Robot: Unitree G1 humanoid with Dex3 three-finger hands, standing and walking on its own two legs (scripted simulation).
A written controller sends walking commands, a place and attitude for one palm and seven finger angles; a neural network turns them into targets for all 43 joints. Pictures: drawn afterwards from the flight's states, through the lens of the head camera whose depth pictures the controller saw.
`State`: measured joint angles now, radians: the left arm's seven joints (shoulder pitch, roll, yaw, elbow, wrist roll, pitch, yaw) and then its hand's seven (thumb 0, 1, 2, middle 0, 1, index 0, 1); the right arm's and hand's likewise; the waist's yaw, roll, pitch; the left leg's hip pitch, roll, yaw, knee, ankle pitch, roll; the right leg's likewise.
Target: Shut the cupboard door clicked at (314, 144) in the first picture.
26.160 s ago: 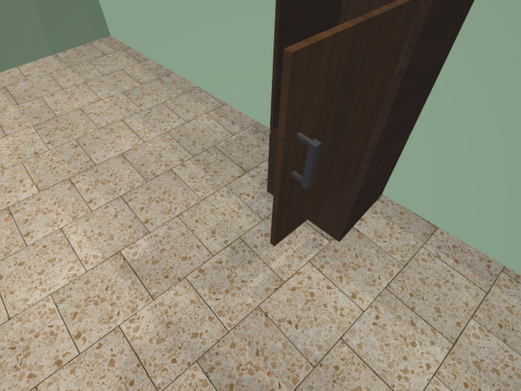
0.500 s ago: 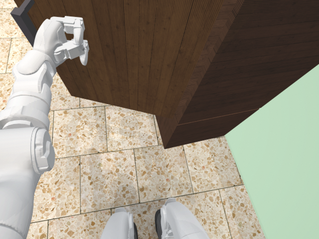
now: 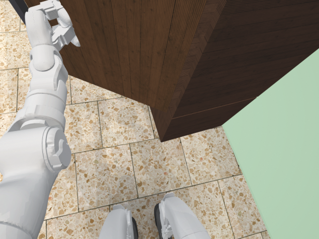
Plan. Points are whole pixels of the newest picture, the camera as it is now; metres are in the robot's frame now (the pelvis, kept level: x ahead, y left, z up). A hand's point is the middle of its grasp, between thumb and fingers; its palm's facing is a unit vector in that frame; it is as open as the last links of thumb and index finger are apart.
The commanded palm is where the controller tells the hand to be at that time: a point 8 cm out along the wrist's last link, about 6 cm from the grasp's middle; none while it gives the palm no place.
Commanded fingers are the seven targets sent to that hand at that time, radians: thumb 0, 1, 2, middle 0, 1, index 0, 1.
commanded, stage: pull the fist back off the door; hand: left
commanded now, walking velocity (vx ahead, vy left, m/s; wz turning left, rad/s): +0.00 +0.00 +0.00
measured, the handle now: (25, 0) +0.66 +0.21 +0.09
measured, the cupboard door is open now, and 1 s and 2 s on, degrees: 52 52 52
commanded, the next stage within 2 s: draw the hand back to the body in 0.66 s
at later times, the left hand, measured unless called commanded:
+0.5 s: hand (71, 73) +0.47 +0.12 +0.08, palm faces +0.10 -0.99 +0.01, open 3.1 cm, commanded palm +0.46 +0.16 +0.10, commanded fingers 0.00 0.90 0.90 -1.30 -1.50 -1.30 -1.50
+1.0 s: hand (53, 79) +0.43 +0.14 +0.12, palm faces +0.09 -0.99 -0.05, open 3.1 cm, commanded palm +0.38 +0.18 +0.13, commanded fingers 0.00 0.90 0.90 -1.30 -1.50 -1.30 -1.50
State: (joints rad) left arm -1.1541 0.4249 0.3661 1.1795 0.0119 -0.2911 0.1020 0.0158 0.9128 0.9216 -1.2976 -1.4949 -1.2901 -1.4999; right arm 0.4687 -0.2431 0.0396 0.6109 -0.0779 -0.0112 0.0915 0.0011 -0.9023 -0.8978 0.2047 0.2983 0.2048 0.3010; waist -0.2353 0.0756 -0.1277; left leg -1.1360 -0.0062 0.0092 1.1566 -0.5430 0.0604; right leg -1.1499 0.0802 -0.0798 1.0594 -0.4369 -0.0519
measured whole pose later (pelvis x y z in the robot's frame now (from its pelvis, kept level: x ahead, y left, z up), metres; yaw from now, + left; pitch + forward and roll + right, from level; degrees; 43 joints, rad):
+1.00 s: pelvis +0.00 +0.00 +0.04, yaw +0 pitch +16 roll -1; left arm -0.56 0.23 0.22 0.83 -0.10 -0.44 0.01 0.02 0.90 0.90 -1.30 -1.49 -1.29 -1.50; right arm 0.42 -0.24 0.00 0.62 0.01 0.06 0.05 0.01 -0.90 -0.90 0.21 0.30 0.21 0.30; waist -0.09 0.05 -0.14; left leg -0.75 -0.02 0.05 0.94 -0.47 0.06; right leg -0.80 0.07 -0.02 0.90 -0.39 -0.05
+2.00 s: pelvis +0.02 +0.01 +0.10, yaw +3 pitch -3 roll -1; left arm 0.47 0.37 0.34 -0.38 -0.09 -0.05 0.09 0.02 0.89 0.89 -0.42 -0.52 -0.41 -0.53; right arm 0.21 -0.23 0.03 0.61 0.03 -0.04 -0.06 0.01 -0.90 -0.90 0.21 0.30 0.21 0.30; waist 0.06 0.09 -0.01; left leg -0.09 -0.07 0.00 0.42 -0.28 0.07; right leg -0.12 0.04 -0.04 0.39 -0.23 -0.03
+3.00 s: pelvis -0.02 +0.02 +0.08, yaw +1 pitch +2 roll +0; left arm 0.55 0.45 0.44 -0.46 -0.07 -0.16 0.12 0.02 0.89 0.89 -0.21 -0.30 -0.21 -0.30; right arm 0.18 -0.23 -0.01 0.53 0.03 0.04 -0.07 0.01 -0.90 -0.90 0.21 0.30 0.21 0.30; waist 0.00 0.02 -0.01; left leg -0.31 -0.09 0.06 0.56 -0.29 0.10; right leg -0.36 0.01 0.01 0.58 -0.24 0.00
